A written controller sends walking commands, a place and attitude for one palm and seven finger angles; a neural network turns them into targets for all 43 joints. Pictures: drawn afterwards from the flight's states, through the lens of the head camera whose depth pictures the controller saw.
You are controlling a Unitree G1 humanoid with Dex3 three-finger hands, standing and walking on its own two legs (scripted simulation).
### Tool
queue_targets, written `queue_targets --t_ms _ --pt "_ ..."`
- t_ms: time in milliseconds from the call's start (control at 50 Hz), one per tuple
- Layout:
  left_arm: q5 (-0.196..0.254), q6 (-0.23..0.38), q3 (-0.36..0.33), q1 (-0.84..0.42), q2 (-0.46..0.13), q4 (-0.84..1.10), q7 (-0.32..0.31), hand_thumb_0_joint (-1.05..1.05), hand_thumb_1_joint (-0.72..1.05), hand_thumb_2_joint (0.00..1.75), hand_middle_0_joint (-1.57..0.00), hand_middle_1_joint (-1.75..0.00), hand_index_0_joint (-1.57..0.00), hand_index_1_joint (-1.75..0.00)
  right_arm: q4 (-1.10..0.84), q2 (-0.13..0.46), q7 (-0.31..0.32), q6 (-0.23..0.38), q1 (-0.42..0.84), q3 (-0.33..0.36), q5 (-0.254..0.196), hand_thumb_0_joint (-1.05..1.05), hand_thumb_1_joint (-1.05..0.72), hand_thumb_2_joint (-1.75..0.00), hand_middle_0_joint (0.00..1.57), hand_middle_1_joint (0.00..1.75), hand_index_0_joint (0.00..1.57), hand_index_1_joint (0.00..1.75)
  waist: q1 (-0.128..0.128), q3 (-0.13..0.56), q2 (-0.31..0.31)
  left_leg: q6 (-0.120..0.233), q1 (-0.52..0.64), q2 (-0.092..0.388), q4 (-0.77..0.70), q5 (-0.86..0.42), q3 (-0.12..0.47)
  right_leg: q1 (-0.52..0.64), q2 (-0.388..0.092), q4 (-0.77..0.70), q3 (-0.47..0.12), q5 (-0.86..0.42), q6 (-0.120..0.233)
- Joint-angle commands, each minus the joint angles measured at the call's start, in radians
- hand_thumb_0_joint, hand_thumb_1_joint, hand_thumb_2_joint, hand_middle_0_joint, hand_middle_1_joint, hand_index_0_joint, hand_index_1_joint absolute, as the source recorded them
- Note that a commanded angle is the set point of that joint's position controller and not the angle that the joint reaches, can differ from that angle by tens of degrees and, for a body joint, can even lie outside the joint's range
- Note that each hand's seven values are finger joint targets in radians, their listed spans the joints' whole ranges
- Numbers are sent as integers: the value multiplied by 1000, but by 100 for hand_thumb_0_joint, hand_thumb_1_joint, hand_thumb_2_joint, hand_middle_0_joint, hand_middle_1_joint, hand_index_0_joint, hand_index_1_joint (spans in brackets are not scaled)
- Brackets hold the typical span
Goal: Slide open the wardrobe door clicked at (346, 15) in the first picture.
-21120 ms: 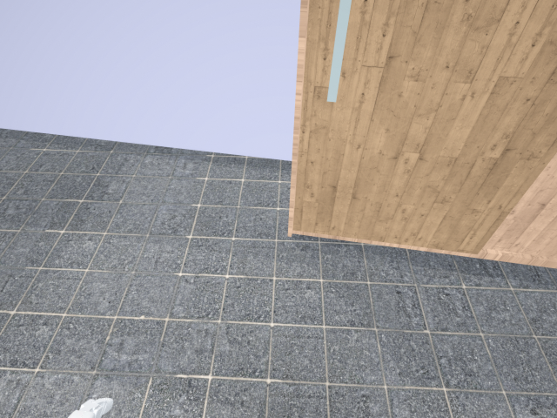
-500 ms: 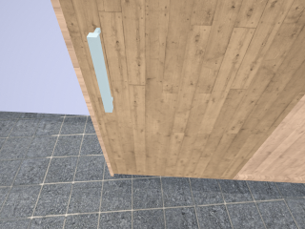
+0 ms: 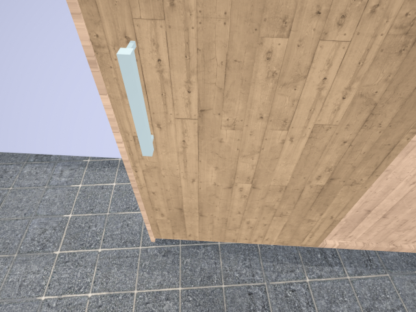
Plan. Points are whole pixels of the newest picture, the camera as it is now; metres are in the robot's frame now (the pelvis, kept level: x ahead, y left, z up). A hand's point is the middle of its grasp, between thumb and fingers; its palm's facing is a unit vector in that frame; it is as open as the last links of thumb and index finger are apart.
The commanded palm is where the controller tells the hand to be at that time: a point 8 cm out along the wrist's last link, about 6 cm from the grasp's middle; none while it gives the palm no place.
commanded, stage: shuffle to correct the standing spot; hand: left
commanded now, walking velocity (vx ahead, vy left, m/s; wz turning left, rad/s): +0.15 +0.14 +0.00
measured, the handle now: (141, 105) +0.54 +0.20 +0.11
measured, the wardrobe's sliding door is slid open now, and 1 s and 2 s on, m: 0.00 0.00 0.00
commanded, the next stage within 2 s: come to a stop and stand still in 0.16 s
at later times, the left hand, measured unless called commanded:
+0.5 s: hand out of the picture +0.06 +0.23 -0.19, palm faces +0.01 -0.98 -0.20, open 7.4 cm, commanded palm none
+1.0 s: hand out of the picture +0.05 +0.19 -0.17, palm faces +0.02 -0.96 -0.26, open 7.3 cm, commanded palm none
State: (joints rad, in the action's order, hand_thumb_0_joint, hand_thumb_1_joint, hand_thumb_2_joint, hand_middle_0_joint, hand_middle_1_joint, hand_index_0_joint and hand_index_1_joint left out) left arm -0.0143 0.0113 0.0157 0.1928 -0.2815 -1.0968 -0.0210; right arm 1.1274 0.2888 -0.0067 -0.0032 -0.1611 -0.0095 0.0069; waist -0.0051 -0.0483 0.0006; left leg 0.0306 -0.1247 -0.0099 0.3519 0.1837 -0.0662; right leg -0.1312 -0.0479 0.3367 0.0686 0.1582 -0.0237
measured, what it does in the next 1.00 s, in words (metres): steps on the spot: right foot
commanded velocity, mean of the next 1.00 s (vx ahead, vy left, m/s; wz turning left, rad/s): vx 0.00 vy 0.00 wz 0.00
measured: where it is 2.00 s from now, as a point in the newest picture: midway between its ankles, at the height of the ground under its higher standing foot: outside the picture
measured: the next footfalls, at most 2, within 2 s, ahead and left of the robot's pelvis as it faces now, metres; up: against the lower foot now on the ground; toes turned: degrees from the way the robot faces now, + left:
right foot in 0.62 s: +0.11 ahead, -0.09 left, +0.00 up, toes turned -2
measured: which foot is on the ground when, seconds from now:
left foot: down 0.00-1.00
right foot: down 0.00-0.32, up 0.34-0.60, down 0.62-1.00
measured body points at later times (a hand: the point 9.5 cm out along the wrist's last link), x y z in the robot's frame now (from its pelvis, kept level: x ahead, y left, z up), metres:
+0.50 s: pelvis +0.05 +0.05 -0.01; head +0.08 +0.06 +0.44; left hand +0.06 +0.28 -0.17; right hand +0.00 -0.16 -0.16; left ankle +0.01 +0.09 -0.75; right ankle +0.06 -0.09 -0.73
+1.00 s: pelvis +0.03 +0.01 -0.02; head +0.00 -0.03 +0.43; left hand +0.05 +0.24 -0.15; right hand +0.06 -0.22 -0.18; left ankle +0.01 +0.09 -0.75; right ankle +0.07 -0.09 -0.75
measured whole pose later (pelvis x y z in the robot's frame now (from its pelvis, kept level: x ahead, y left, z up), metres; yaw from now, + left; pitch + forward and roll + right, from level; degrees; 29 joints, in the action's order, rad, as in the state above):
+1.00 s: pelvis +0.03 +0.01 -0.02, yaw +0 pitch -4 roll +1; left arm -0.01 0.00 0.01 0.30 -0.14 -1.06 -0.04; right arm 1.01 0.19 0.03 0.00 -0.29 0.00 0.01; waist -0.02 0.01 -0.06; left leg 0.05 -0.12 -0.05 0.51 0.32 -0.09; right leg -0.25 -0.01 0.58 0.03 0.27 0.04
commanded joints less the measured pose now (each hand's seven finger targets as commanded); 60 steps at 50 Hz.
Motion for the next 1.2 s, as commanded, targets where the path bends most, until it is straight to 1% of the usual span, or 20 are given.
queue_targets --t_ms 0,140,240,300,320,360,460,540,660,680,700,740,760,820,860,880,900,920,1060,1180 --pt "-4 5 -23 38 -118 38 -9 0 90 90 -20 -30 -20 -30 -32 94 4 0 -47 16 8 0 -90 -90 20 30 20 30 5 5 24 -30 -65 99 -49 95 91 -22 -125 -91 -140 178 40" --pt "-5 -2 -51 121 -116 43 -11 0 90 90 -20 -30 -20 -30 -46 48 7 -2 -121 14 12 0 -90 -90 20 30 20 30 19 -62 88 -30 -170 59 66 136 36 -26 -190 -98 -222 269 99" --pt "-7 -6 -68 152 -85 53 -15 0 90 90 -20 -30 -20 -30 -53 30 15 9 -202 22 9 0 -90 -90 20 30 20 30 3 -51 51 -17 -134 71 82 57 41 -41 -177 37 -156 125 106" --pt "-11 -22 -31 113 42 73 -24 0 90 90 -20 -30 -20 -30 -13 52 37 22 -312 27 6 0 -90 -90 20 30 20 30 -24 -48 -183 18 74 238 -50 -539 237 -224 -8 315 35 233 3" --pt "-6 -27 -25 109 45 71 -32 0 90 90 -20 -30 -20 -30 -2 33 50 24 -327 21 6 0 -90 -90 20 30 20 30 -27 -46 -160 26 135 258 -23 -838 248 -263 -8 364 -6 317 -2" --pt "3 -31 -30 119 35 61 -39 0 90 90 -20 -30 -20 -30 -1 20 67 28 -326 19 1 0 -90 -90 20 30 20 30 -17 -37 -113 30 174 274 23 -1119 217 -248 -23 379 -34 325 4" --pt "11 -34 -42 143 49 54 -33 0 90 90 -20 -30 -20 -30 -16 0 75 27 -256 34 -5 0 -90 -90 20 30 20 30 8 -7 -59 52 128 254 26 -970 174 -139 -15 276 -37 170 17" --pt "6 -39 -51 134 64 67 -30 0 90 90 -20 -30 -20 -30 -25 -29 75 23 -226 43 -3 0 -90 -90 20 30 20 30 17 -30 -64 54 -13 236 8 -632 177 -60 -16 236 -62 60 29" --pt "1 -23 -48 119 62 64 -32 0 90 90 -20 -30 -20 -30 -18 -82 66 18 -224 44 -1 0 -90 -90 20 30 20 30 7 -43 23 -5 -109 151 0 -263 163 6 -52 144 -129 -206 57" --pt "-2 -4 -42 179 23 32 -70 0 90 90 -20 -30 -20 -30 -82 3 60 37 -203 43 -13 0 -90 -90 20 30 20 30 10 107 7 -40 16 174 159 -837 121 -20 -53 252 -68 -489 33" --pt "15 3 -38 161 34 73 -64 0 90 90 -20 -30 -20 -30 -103 2 57 41 -260 43 1 0 -90 -90 20 30 20 30 3 213 -159 -66 52 171 119 -902 146 10 -31 335 -39 -145 65" --pt "9 -19 -35 137 58 88 -55 0 90 90 -20 -30 -20 -30 -99 -11 66 36 -277 38 5 0 -90 -90 20 30 20 30 -4 168 -238 -16 195 248 85 -1222 173 -206 31 455 -23 306 66" --pt "7 -20 -31 118 58 91 -50 0 90 90 -20 -30 -20 -30 -119 -24 67 33 -250 30 9 0 -90 -90 20 30 20 30 11 111 -245 23 148 248 78 -1108 149 -224 25 461 -31 330 69" --pt "4 -4 -30 144 82 82 -32 0 90 90 -20 -30 -20 -30 -169 -26 57 26 -159 27 7 0 -90 -90 20 30 20 30 46 -22 7 60 -32 184 101 -520 135 -128 -6 184 -83 98 78" --pt "1 19 -26 131 43 73 -25 0 90 90 -20 -30 -20 -30 -170 -67 50 21 -181 19 1 0 -90 -90 20 30 20 30 -2 -69 137 13 -104 84 104 16 100 -134 -114 57 -245 -132 125" --pt "2 17 -18 106 21 79 -21 0 90 90 -20 -30 -20 -30 -159 -75 44 17 -217 17 3 0 -90 -90 20 30 20 30 -31 -94 137 3 -79 44 86 177 88 -209 -147 20 -281 -10 149" --pt "-1 7 -14 90 10 91 -16 0 90 90 -20 -30 -20 -30 -148 -73 35 16 -231 20 8 0 -90 -90 20 30 20 30 -37 -123 43 6 -53 27 43 215 106 -301 -121 0 -280 251 141" --pt "0 6 -17 80 12 99 -15 0 90 90 -20 -30 -20 -30 -141 -62 33 9 -233 21 11 0 -90 -90 20 30 20 30 -38 -129 133 16 -68 55 52 195 108 -308 -73 -10 -259 361 123" --pt "4 12 -26 130 2 96 -11 0 90 90 -20 -30 -20 -30 -124 -46 30 16 -238 15 11 0 -90 -90 20 30 20 30 -17 -92 3 16 -97 64 16 186 92 -235 -58 -62 -268 374 106" --pt "6 19 -33 146 12 74 -11 0 90 90 -20 -30 -20 -30 -84 -61 31 17 -291 11 10 0 -90 -90 20 30 20 30 -20 -37 45 8 -84 56 49 152 75 -197 -80 -107 -279 394 108"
